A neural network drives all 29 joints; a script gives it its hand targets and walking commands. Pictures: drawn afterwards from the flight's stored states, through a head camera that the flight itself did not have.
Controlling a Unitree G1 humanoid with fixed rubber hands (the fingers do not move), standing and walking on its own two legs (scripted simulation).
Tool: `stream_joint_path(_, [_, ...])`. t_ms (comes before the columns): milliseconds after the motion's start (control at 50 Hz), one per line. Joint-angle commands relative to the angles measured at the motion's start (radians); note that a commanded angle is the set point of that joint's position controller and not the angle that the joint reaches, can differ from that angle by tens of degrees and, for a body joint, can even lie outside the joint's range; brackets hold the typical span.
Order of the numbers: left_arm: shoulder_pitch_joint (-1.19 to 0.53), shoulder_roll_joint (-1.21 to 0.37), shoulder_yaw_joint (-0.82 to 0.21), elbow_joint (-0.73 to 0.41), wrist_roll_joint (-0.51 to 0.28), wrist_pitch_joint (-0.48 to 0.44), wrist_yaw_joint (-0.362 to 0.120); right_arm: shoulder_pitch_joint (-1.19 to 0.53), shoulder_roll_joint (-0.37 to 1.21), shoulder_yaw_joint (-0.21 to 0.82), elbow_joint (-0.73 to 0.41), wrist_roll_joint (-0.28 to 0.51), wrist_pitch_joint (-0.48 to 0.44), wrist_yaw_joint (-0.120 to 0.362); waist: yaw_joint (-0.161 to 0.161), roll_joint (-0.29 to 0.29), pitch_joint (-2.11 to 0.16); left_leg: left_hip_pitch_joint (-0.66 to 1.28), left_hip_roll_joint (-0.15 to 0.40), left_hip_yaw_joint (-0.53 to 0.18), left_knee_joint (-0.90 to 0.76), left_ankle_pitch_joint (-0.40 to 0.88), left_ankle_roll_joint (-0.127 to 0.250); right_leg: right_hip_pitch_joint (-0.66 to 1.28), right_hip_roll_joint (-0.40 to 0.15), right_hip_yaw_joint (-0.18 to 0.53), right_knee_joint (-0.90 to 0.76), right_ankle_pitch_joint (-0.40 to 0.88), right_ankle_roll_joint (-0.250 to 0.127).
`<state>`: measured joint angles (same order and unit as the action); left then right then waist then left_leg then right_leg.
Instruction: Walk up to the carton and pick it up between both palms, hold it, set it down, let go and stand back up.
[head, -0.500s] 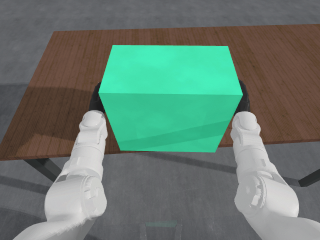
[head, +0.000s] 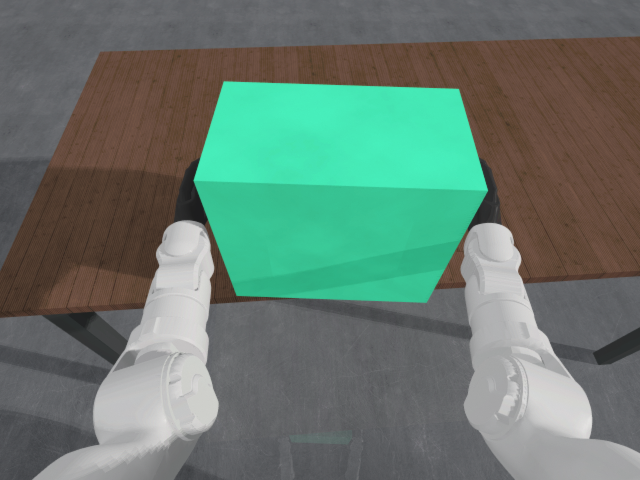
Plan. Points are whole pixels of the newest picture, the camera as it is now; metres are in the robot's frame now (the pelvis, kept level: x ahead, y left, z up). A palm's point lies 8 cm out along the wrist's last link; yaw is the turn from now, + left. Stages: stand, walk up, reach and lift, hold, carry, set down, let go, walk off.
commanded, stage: set down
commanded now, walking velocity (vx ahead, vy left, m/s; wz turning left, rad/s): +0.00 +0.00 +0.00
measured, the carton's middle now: (335, 203) +0.45 -0.01 +0.06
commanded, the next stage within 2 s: none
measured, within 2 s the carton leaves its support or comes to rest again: neither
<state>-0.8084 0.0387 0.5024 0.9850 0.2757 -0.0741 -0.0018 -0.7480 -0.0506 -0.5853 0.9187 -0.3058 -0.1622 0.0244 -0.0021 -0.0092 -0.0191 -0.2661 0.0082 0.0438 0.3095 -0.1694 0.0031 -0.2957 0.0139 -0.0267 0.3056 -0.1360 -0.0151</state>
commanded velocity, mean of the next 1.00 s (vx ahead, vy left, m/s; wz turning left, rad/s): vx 0.00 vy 0.00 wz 0.00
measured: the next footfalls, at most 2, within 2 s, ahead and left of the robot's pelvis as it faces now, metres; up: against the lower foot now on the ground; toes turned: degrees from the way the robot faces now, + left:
none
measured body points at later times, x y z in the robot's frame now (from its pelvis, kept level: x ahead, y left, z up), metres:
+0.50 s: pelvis +0.00 +0.00 -0.01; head +0.06 +0.00 +0.44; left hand +0.44 +0.18 +0.05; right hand +0.43 -0.21 +0.06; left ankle -0.02 +0.11 -0.75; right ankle +0.00 -0.10 -0.75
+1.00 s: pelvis -0.04 -0.01 -0.03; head +0.05 -0.01 +0.41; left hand +0.44 +0.22 +0.06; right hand +0.43 -0.27 +0.08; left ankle -0.02 +0.11 -0.75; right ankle +0.00 -0.10 -0.75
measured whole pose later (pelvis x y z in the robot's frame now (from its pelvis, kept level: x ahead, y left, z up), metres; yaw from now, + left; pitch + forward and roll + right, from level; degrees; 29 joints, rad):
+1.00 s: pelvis -0.04 -0.01 -0.03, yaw +0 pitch +23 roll -1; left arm -1.02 0.39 -0.17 1.31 -0.43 -0.14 0.04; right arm -1.01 -0.46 0.13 1.28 0.50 -0.11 0.04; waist 0.00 0.00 -0.25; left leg -0.79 0.04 0.02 0.61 -0.22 -0.01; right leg -0.80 0.04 -0.05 0.56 -0.16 -0.04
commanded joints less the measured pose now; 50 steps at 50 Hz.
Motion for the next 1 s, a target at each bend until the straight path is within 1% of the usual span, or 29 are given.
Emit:
stream_joint_path(0, [-0.482, -0.310, -0.161, -0.027, 0.041, -0.013, -0.099, -0.447, 0.386, 0.262, -0.017, -0.053, -0.013, 0.136, 0.024, -0.042, -0.439, 0.076, -0.005, 0.059, -0.020, 0.192, -0.007, 0.282, -0.023, -0.047, 0.029, 0.305, 0.079])
stream_joint_path(20, [-0.478, -0.269, -0.183, -0.038, 0.016, -0.019, -0.091, -0.435, 0.318, 0.256, -0.023, -0.043, -0.017, 0.132, 0.015, -0.022, -0.479, 0.099, 0.003, 0.060, -0.005, 0.234, -0.015, 0.259, -0.020, -0.045, 0.041, 0.326, 0.072])
stream_joint_path(80, [-0.477, -0.293, -0.181, -0.044, 0.026, -0.021, -0.086, -0.428, 0.337, 0.245, -0.008, -0.040, -0.016, 0.129, 0.018, 0.004, -0.459, 0.122, 0.002, 0.053, 0.008, 0.253, -0.029, 0.238, -0.015, -0.050, 0.028, 0.297, 0.064])
stream_joint_path(120, [-0.458, -0.301, -0.181, -0.033, 0.029, -0.019, -0.091, -0.423, 0.357, 0.258, -0.015, -0.043, -0.015, 0.130, 0.015, -0.020, -0.449, 0.126, 0.003, 0.052, 0.007, 0.249, -0.020, 0.229, -0.014, -0.052, 0.024, 0.300, 0.069])
stream_joint_path(160, [-0.458, -0.240, -0.169, -0.032, 0.030, -0.023, -0.084, -0.409, 0.303, 0.245, -0.001, -0.036, -0.008, 0.128, 0.012, -0.014, -0.443, 0.116, 0.000, 0.054, 0.008, 0.236, -0.020, 0.222, -0.013, -0.046, 0.028, 0.285, 0.070])
stream_joint_path(180, [-0.446, -0.258, -0.156, -0.021, 0.040, -0.021, -0.086, -0.405, 0.327, 0.247, 0.000, -0.042, -0.006, 0.128, 0.017, -0.029, -0.424, 0.107, -0.002, 0.055, 0.003, 0.224, -0.013, 0.230, -0.017, -0.044, 0.024, 0.283, 0.073])
stream_joint_path(240, [-0.444, -0.233, -0.140, -0.020, 0.041, -0.024, -0.082, -0.395, 0.305, 0.242, -0.005, -0.041, -0.003, 0.122, 0.025, -0.024, -0.413, 0.081, -0.003, 0.056, -0.005, 0.200, -0.008, 0.245, -0.019, -0.039, 0.026, 0.279, 0.070])
stream_joint_path(260, [-0.433, -0.158, -0.144, -0.028, 0.026, -0.025, -0.065, -0.381, 0.208, 0.234, -0.005, -0.016, -0.004, 0.112, 0.023, 0.001, -0.456, 0.095, 0.000, 0.059, 0.008, 0.237, -0.018, 0.231, -0.015, -0.033, 0.042, 0.300, 0.066])
stream_joint_path(300, [-0.429, -0.093, -0.134, -0.034, 0.016, -0.032, -0.041, -0.357, 0.160, 0.231, 0.020, 0.009, -0.002, 0.092, 0.024, -0.010, -0.450, 0.094, -0.002, 0.062, 0.014, 0.237, -0.017, 0.217, -0.011, -0.031, 0.030, 0.281, 0.065])
stream_joint_path(360, [-0.456, 0.144, -0.227, -0.027, -0.108, -0.063, 0.046, -0.380, -0.109, 0.305, 0.070, 0.168, -0.013, 0.023, 0.025, 0.030, -0.540, 0.050, 0.006, 0.054, 0.056, 0.294, -0.041, 0.185, 0.002, -0.005, 0.052, 0.327, 0.052])
stream_joint_path(400, [-0.549, 0.205, -0.312, -0.011, -0.224, -0.089, 0.092, -0.492, -0.186, 0.398, 0.081, 0.307, -0.025, -0.012, 0.029, 0.047, -0.642, 0.004, 0.009, 0.041, 0.102, 0.297, -0.049, 0.139, 0.007, 0.014, 0.078, 0.341, 0.039])
stream_joint_path(440, [-0.606, 0.253, -0.389, 0.026, -0.326, -0.118, 0.112, -0.558, -0.247, 0.481, 0.093, 0.419, -0.031, -0.036, 0.021, 0.053, -0.755, -0.042, 0.015, 0.028, 0.150, 0.330, -0.057, 0.135, 0.011, 0.019, 0.119, 0.399, 0.031])
stream_joint_path(480, [-0.616, 0.289, -0.449, 0.100, -0.419, -0.148, 0.115, -0.589, -0.313, 0.547, 0.118, 0.501, -0.039, -0.050, 0.018, 0.034, -0.843, -0.061, 0.020, 0.010, 0.200, 0.381, -0.063, 0.123, 0.014, 0.022, 0.161, 0.478, 0.029])
stream_joint_path(540, [-0.631, 0.363, -0.485, 0.205, -0.482, -0.180, 0.100, -0.617, -0.399, 0.610, 0.208, 0.600, -0.052, -0.063, 0.009, 0.009, -0.900, -0.080, 0.023, -0.005, 0.250, 0.419, -0.076, 0.097, 0.022, 0.015, 0.202, 0.530, 0.039])
stream_joint_path(580, [-0.649, 0.403, -0.490, 0.217, -0.516, -0.193, 0.086, -0.649, -0.459, 0.629, 0.216, 0.650, -0.070, -0.063, 0.010, 0.000, -0.945, -0.083, 0.018, -0.007, 0.273, 0.446, -0.081, 0.068, 0.026, 0.005, 0.226, 0.565, 0.048])
stream_joint_path(620, [-0.638, 0.417, -0.506, 0.235, -0.535, -0.196, 0.074, -0.647, -0.496, 0.654, 0.253, 0.693, -0.084, -0.058, 0.006, -0.006, -0.937, -0.063, 0.020, -0.009, 0.289, 0.468, -0.090, 0.033, 0.035, -0.011, 0.236, 0.560, 0.052])
stream_joint_path(640, [-0.648, 0.421, -0.520, 0.249, -0.539, -0.190, 0.068, -0.650, -0.518, 0.653, 0.281, 0.705, -0.084, -0.053, -0.006, 0.018, -0.910, -0.046, 0.020, -0.011, 0.293, 0.456, -0.093, -0.011, 0.037, -0.013, 0.226, 0.514, 0.049])
stream_joint_path(680, [-0.657, 0.435, -0.532, 0.273, -0.556, -0.179, 0.059, -0.671, -0.544, 0.669, 0.309, 0.727, -0.077, -0.044, -0.008, -0.003, -0.879, -0.043, 0.021, -0.010, 0.292, 0.404, -0.087, -0.070, 0.038, -0.019, 0.215, 0.431, 0.050])
stream_joint_path(700, [-0.658, 0.444, -0.549, 0.246, -0.568, -0.172, 0.058, -0.673, -0.560, 0.677, 0.293, 0.746, -0.077, -0.039, -0.004, 0.013, -0.899, -0.040, 0.022, -0.012, 0.287, 0.387, -0.085, -0.072, 0.039, -0.024, 0.213, 0.406, 0.047])
stream_joint_path(720, [-0.692, 0.441, -0.581, 0.200, -0.593, -0.167, 0.059, -0.690, -0.571, 0.662, 0.275, 0.753, -0.075, -0.033, -0.023, 0.033, -0.913, -0.024, 0.022, -0.016, 0.289, 0.388, -0.090, -0.098, 0.045, -0.031, 0.215, 0.382, 0.043])
stream_joint_path(740, [-0.690, 0.447, -0.579, 0.215, -0.602, -0.159, 0.057, -0.697, -0.577, 0.674, 0.282, 0.760, -0.065, -0.025, -0.012, 0.019, -0.899, -0.034, 0.020, -0.019, 0.298, 0.379, -0.084, -0.124, 0.046, -0.030, 0.218, 0.370, 0.047])
stream_joint_path(780, [-0.708, 0.465, -0.601, 0.166, -0.624, -0.150, 0.054, -0.705, -0.590, 0.682, 0.253, 0.780, -0.053, -0.013, -0.015, 0.034, -0.923, -0.050, 0.017, -0.015, 0.294, 0.339, -0.074, -0.123, 0.042, -0.027, 0.220, 0.341, 0.046])
stream_joint_path(800, [-0.726, 0.461, -0.625, 0.183, -0.649, -0.147, 0.050, -0.720, -0.581, 0.687, 0.260, 0.793, -0.045, -0.007, -0.019, 0.021, -0.897, -0.081, 0.017, -0.020, 0.296, 0.306, -0.069, -0.144, 0.039, -0.023, 0.220, 0.310, 0.047])
stream_joint_path(820, [-0.720, 0.466, -0.632, 0.184, -0.655, -0.144, 0.048, -0.717, -0.580, 0.699, 0.257, 0.800, -0.037, 0.002, -0.007, 0.023, -0.911, -0.102, 0.015, -0.017, 0.290, 0.278, -0.060, -0.132, 0.033, -0.019, 0.223, 0.293, 0.047])
stream_joint_path(840, [-0.740, 0.470, -0.646, 0.148, -0.677, -0.141, 0.046, -0.722, -0.586, 0.694, 0.239, 0.809, -0.028, 0.008, -0.015, 0.025, -0.928, -0.118, 0.012, -0.016, 0.286, 0.260, -0.054, -0.128, 0.034, -0.018, 0.227, 0.287, 0.047])
stream_joint_path(860, [-0.749, 0.489, -0.643, 0.173, -0.679, -0.136, 0.042, -0.733, -0.583, 0.696, 0.239, 0.800, -0.016, 0.013, -0.006, 0.009, -0.913, -0.165, 0.005, -0.017, 0.281, 0.208, -0.042, -0.123, 0.028, -0.014, 0.234, 0.254, 0.049])
stream_joint_path(920, [-0.776, 0.521, -0.664, 0.077, -0.719, -0.128, 0.043, -0.747, -0.607, 0.695, 0.157, 0.821, 0.001, 0.018, -0.023, 0.008, -1.017, -0.196, -0.003, -0.017, 0.288, 0.210, -0.030, -0.081, 0.022, -0.002, 0.252, 0.289, 0.049])
stream_joint_path(940, [-0.773, 0.528, -0.658, 0.117, -0.708, -0.123, 0.037, -0.755, -0.593, 0.701, 0.167, 0.815, 0.009, 0.019, -0.010, -0.001, -0.987, -0.241, -0.007, -0.018, 0.292, 0.182, -0.019, -0.067, 0.013, 0.009, 0.260, 0.276, 0.051])
stream_joint_path(980, [-0.762, 0.555, -0.643, 0.069, -0.708, -0.100, 0.034, -0.753, -0.615, 0.687, 0.118, 0.809, 0.027, 0.020, -0.007, -0.006, -1.019, -0.277, -0.016, -0.018, 0.279, 0.170, -0.014, -0.003, 0.010, 0.023, 0.270, 0.300, 0.056])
